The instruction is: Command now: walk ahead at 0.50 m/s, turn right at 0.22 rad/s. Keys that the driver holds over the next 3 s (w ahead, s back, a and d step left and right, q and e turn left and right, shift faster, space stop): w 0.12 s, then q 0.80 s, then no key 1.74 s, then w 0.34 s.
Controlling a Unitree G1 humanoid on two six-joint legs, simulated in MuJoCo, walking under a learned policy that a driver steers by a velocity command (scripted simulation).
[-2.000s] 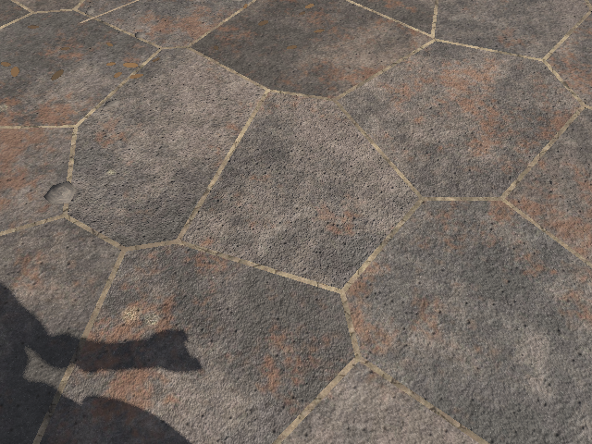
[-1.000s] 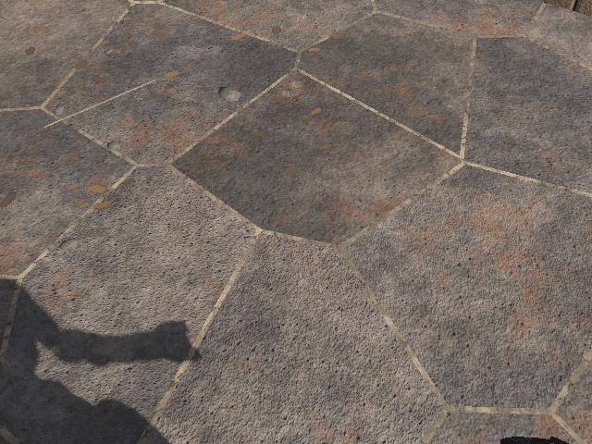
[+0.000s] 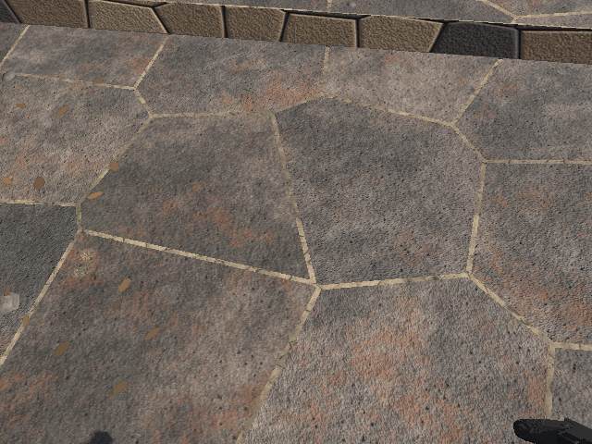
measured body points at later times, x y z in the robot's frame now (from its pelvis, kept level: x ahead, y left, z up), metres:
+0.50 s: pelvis +0.23 +0.02 +0.00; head +0.26 +0.03 +0.45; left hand +0.41 +0.29 -0.09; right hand +0.31 -0.26 -0.12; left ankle +0.18 +0.13 -0.74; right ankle +0.34 -0.09 -0.73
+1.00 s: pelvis +0.25 +0.05 -0.01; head +0.27 +0.09 +0.44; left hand +0.26 +0.37 -0.13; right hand +0.50 -0.15 -0.09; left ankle +0.22 +0.15 -0.74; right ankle +0.32 -0.09 -0.70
